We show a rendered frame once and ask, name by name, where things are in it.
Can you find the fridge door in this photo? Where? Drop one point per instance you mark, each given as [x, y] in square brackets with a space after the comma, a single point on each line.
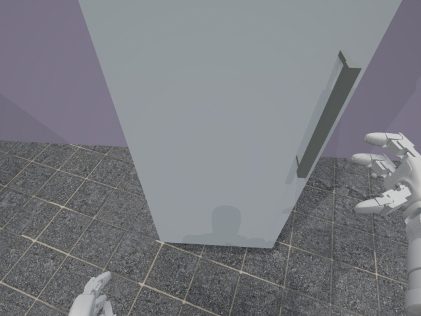
[216, 98]

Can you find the left robot hand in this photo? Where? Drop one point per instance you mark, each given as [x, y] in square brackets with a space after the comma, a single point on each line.
[86, 303]

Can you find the handle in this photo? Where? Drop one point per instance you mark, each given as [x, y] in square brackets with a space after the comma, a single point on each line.
[343, 85]

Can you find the right robot hand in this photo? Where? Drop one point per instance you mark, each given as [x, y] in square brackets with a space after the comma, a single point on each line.
[408, 173]

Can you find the right robot forearm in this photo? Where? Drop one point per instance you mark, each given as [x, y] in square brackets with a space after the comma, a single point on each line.
[412, 219]

